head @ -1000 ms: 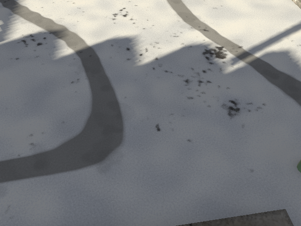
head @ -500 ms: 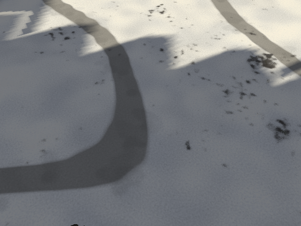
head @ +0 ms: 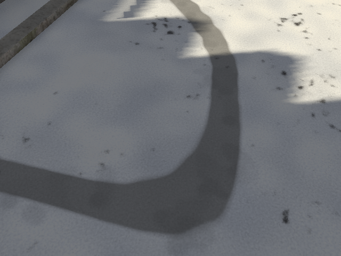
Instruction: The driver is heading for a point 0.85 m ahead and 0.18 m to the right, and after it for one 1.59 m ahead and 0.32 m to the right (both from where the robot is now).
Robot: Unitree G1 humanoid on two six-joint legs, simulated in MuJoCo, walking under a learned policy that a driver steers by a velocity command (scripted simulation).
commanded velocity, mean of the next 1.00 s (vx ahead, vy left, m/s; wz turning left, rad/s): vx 0.50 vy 0.00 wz -0.29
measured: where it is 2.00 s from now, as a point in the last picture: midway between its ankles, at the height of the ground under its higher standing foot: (263, 163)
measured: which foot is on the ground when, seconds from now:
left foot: up 0.00-0.14, down 0.16-0.64, up 0.66-1.00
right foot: down 0.00-0.16, up 0.18-0.60, down 0.62-1.00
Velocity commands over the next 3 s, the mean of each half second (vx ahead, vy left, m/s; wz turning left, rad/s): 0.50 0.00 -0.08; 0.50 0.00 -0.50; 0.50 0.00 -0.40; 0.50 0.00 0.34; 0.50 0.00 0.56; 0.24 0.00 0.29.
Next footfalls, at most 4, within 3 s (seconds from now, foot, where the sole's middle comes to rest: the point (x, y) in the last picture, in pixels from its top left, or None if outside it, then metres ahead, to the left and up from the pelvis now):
0.16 left None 0.30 0.15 -0.87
0.62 right None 0.56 -0.13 -0.87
1.14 left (211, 192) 0.88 -0.04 -0.87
1.62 right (286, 188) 0.95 -0.40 -0.87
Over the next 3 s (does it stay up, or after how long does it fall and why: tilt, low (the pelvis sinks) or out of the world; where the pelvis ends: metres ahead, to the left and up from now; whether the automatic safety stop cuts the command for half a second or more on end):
stays up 1.49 -0.36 -0.10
